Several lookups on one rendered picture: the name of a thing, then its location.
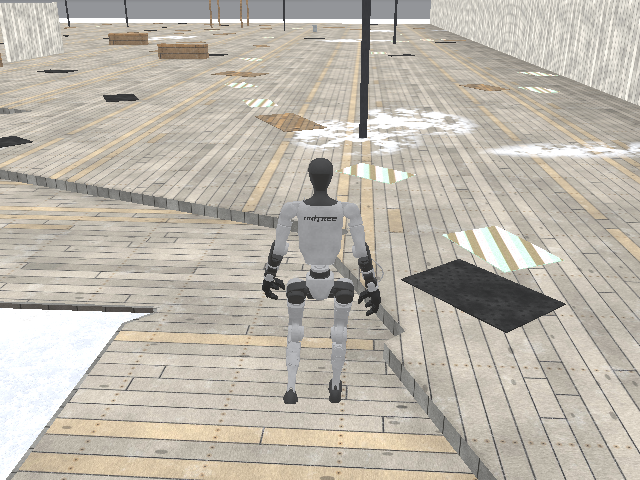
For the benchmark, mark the right robot upper arm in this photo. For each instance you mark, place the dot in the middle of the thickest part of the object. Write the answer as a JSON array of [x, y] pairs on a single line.
[[352, 212]]

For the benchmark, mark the right robot forearm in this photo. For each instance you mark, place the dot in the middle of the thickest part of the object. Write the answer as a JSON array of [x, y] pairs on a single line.
[[367, 271]]

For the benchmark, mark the right robot thigh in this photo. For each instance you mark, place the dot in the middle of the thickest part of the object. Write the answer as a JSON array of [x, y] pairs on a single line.
[[343, 298]]

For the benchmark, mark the robot right hand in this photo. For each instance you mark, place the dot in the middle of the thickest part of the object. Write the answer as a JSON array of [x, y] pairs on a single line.
[[374, 302]]

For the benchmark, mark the robot right foot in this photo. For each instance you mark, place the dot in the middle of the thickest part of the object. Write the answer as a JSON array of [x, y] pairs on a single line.
[[335, 395]]

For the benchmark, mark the left robot upper arm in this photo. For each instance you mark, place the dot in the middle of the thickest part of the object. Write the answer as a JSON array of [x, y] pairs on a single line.
[[288, 211]]

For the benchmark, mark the robot left hand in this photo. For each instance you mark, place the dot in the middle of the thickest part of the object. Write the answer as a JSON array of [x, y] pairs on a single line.
[[274, 285]]

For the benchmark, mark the left robot forearm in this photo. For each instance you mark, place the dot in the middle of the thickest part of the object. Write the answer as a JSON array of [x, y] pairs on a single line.
[[272, 264]]

